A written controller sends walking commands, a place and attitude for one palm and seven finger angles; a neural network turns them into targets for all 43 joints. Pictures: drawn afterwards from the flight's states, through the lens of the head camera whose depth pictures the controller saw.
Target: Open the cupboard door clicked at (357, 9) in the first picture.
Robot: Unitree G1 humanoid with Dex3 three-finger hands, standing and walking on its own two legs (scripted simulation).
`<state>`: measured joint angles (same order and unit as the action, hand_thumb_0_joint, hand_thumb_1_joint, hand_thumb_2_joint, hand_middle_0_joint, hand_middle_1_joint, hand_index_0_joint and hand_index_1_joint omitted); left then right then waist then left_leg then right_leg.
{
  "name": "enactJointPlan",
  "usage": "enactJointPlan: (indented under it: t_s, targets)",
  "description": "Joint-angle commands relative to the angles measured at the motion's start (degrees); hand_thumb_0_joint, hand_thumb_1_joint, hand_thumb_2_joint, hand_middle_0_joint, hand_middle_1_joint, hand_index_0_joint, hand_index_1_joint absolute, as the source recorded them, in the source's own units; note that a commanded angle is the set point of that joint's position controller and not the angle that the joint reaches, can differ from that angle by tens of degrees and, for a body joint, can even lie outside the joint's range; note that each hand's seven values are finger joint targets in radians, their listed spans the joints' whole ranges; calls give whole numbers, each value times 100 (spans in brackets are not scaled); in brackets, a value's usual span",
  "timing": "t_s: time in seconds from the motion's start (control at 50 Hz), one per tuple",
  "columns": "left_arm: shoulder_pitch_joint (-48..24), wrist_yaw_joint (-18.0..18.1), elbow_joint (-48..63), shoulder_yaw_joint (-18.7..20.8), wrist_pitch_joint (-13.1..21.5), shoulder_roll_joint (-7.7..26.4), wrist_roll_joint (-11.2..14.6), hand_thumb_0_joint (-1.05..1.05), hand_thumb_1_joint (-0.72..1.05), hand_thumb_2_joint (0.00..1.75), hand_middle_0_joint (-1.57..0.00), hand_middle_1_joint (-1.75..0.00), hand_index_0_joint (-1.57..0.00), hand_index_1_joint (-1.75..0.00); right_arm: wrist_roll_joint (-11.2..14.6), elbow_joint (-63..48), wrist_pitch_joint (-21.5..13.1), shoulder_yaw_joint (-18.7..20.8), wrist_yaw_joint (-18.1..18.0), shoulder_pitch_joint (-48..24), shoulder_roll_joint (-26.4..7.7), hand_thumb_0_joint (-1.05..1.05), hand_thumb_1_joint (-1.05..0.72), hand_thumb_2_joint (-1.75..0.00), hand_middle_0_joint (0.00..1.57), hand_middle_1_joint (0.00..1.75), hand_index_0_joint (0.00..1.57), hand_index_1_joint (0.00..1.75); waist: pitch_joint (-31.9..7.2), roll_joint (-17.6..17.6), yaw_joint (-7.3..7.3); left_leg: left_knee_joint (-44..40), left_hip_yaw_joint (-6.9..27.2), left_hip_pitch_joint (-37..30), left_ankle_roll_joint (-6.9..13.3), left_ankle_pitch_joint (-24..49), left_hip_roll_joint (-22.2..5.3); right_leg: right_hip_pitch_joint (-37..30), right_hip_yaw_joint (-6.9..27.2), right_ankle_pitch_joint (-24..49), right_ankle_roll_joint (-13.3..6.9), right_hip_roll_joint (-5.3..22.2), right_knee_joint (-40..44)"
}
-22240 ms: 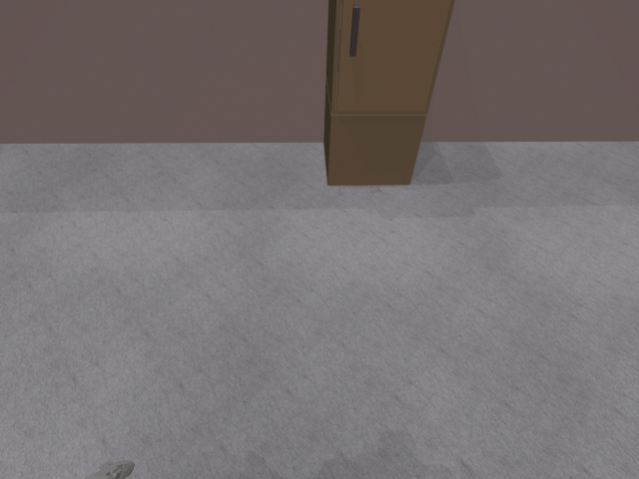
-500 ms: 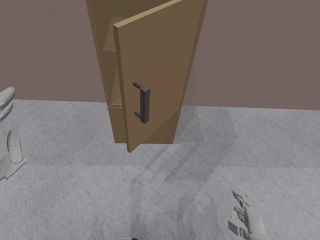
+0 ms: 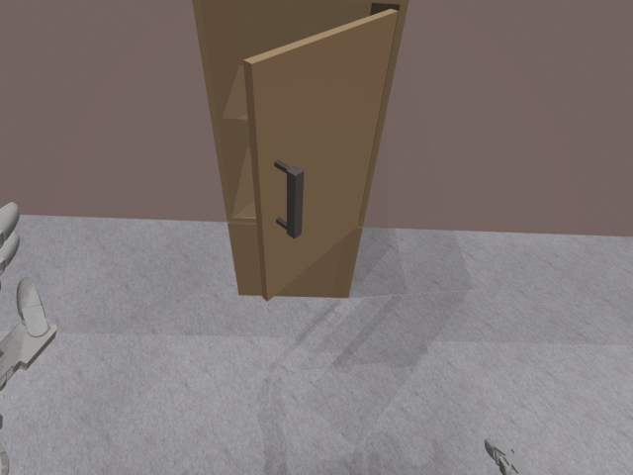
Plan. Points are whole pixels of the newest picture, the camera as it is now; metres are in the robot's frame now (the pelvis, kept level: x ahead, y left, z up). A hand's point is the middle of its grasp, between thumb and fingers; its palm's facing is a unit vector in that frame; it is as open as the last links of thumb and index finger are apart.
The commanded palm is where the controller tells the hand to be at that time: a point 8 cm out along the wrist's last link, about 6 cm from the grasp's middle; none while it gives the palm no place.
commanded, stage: stop stepping back and stand still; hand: left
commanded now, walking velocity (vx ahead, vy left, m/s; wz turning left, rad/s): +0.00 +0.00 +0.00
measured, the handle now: (287, 200) +0.60 +0.08 -0.01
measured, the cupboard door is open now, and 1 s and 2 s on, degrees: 48 48 48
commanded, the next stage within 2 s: let the arm hang, fingers relaxed in 0.50 s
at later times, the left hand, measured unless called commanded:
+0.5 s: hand (10, 362) +0.18 +0.28 +0.15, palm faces +0.42 -0.79 -0.44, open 7.4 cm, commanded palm +0.12 +0.32 +0.18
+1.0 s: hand out of the picture +0.00 +0.19 -0.17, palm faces -0.02 -0.98 -0.20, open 7.1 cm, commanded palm none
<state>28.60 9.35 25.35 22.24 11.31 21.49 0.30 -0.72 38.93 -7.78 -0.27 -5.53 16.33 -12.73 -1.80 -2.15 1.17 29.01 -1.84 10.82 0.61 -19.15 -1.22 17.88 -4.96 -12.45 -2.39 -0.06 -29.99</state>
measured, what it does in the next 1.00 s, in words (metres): stands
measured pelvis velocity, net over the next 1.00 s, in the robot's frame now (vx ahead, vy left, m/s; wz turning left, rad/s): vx -0.05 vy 0.00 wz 0.02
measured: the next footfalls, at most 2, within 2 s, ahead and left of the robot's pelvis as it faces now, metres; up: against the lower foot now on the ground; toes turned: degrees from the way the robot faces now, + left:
none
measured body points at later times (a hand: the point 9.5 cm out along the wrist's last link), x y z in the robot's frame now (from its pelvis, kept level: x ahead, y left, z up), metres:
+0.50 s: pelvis -0.02 +0.02 +0.00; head -0.02 +0.02 +0.45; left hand +0.15 +0.32 +0.18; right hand +0.13 -0.22 -0.08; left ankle -0.04 +0.12 -0.73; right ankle +0.04 -0.09 -0.73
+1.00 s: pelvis -0.05 +0.00 +0.00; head -0.02 +0.01 +0.45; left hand +0.00 +0.24 -0.16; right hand -0.03 -0.28 -0.14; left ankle -0.04 +0.12 -0.73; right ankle +0.04 -0.09 -0.73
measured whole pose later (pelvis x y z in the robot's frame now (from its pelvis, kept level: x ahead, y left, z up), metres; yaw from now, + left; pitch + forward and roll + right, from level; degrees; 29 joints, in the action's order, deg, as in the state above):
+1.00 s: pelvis -0.05 +0.00 +0.00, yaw +1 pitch -2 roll +1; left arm 14.0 -0.1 -53.6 0.0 -2.3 12.4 -1.4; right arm -1.6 57.4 1.8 0.2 0.0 15.6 -15.2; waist 5.5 -2.6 0.6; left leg 30.3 -1.2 13.4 0.1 -15.1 0.1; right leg 19.1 -4.3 -8.6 -2.6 0.7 -29.3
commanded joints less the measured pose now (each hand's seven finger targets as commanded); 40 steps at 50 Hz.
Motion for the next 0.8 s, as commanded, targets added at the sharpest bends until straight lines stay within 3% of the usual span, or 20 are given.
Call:
enactJointPlan:
  t_s: [0.0,0.04,0.06,0.12,0.22,0.28,0.34,0.44,0.56,0.58,0.6,0.62,0.66,0.7,0.74,0.78]
  targets:
    - [221,70,1524,1048,470,1369,127,0,90,90,-20,-30,-20,-30,43,-1092,-367,196,70,-713,-595,0,-90,-90,20,30,20,30,-531,1106,-74,-642,501,443,228,2189,-647,-1090,353,1243,162,191,-284]
    - [161,25,1442,1008,475,1324,148,0,90,90,-20,-30,-20,-30,54,-1096,-396,204,103,-737,-644,0,-90,-90,20,30,20,30,-247,906,-93,-728,383,924,163,1625,-569,-1286,416,1162,174,198,-158]
    - [208,24,1285,945,472,1215,161,0,90,90,-20,-30,-20,-30,67,-1097,-408,210,108,-735,-630,0,-90,-90,20,30,20,30,-148,649,-83,-672,336,996,152,1365,-531,-1287,537,1196,170,250,-66]
    - [187,9,940,899,469,1137,183,0,90,90,-20,-30,-20,-30,71,-1059,-399,222,134,-687,-668,0,-90,-90,20,30,20,30,27,344,-65,-666,290,1073,109,683,-378,-1125,780,876,146,313,229]
    - [-76,-21,766,798,460,1065,154,0,90,90,-20,-30,-20,-30,60,-1038,-358,218,153,-721,-634,0,-90,-90,20,30,20,30,89,139,-68,-674,231,927,118,47,-252,-768,1030,-15,165,380,741]
    - [-255,-22,871,779,468,1089,114,0,90,90,-20,-30,-20,-30,40,-1046,-367,210,135,-736,-620,0,-90,-90,20,30,20,30,50,320,-87,-868,275,907,115,9,-251,-811,943,-138,197,328,784]
    - [-425,-15,1144,756,459,1113,86,0,90,90,-20,-30,-20,-30,38,-1081,-392,217,115,-788,-623,0,-90,-90,20,30,20,30,-92,626,-108,-1065,305,931,103,118,-273,-1078,781,226,231,249,629]
    - [-273,13,1271,772,453,1106,77,0,90,90,-20,-30,-20,-30,34,-1138,-430,227,113,-781,-611,0,-90,-90,20,30,20,30,-211,784,-142,-1084,248,934,50,477,-236,-1353,672,764,238,228,553]
    - [56,6,1030,807,444,1053,121,0,90,90,-20,-30,-20,-30,47,-1177,-371,237,129,-771,-615,0,-90,-90,20,30,20,30,-149,565,-137,-1051,237,923,-19,690,-233,-1351,660,962,229,250,639]
    - [-531,-795,-3434,-1656,-437,197,-257,0,90,90,-20,-30,-20,-30,115,311,-407,547,611,-1093,-1655,0,-90,-90,20,30,20,30,562,537,166,-125,534,1133,92,1805,-344,-165,458,1429,76,657,-87]
    - [-492,-918,-3574,-1458,-908,72,-202,0,90,90,-20,-30,-20,-30,78,268,9,523,618,-628,-1351,0,-90,-90,20,30,20,30,57,640,60,-297,474,653,23,2307,-478,2,647,993,17,576,-19]
    - [-530,-939,-3457,-1498,-1046,2,-185,0,90,90,-20,-30,-20,-30,62,130,116,498,585,-616,-1375,0,-90,-90,20,30,20,30,137,834,52,-443,579,755,94,2360,-645,82,499,460,57,408,-237]
    - [-941,-928,-3812,-1534,-1061,51,-231,0,90,90,-20,-30,-20,-30,-10,150,244,461,551,-669,-1389,0,-90,-90,20,30,20,30,-67,482,-4,-613,1021,981,367,2540,-862,-69,458,-114,22,216,-744]
    - [-1107,-926,-4444,-1562,-1055,207,-260,0,90,90,-20,-30,-20,-30,-73,240,345,418,542,-779,-1474,0,-90,-90,20,30,20,30,-158,-246,-99,-553,1086,998,489,2276,-910,-393,578,20,-16,277,-617]
    - [-1296,-916,-5115,-1580,-1043,460,-296,0,90,90,-20,-30,-20,-30,-61,338,465,417,554,-765,-1397,0,-90,-90,20,30,20,30,-255,-922,-144,-187,736,935,345,1373,-449,-619,957,617,-131,623,0]
    - [-1614,-913,-5720,-1694,-1063,632,-258,0,90,90,-20,-30,-20,-30,-46,566,601,358,554,-531,-1232,0,-90,-90,20,30,20,30,-300,-1204,15,178,330,457,219,299,56,-291,1507,265,-380,1131,728]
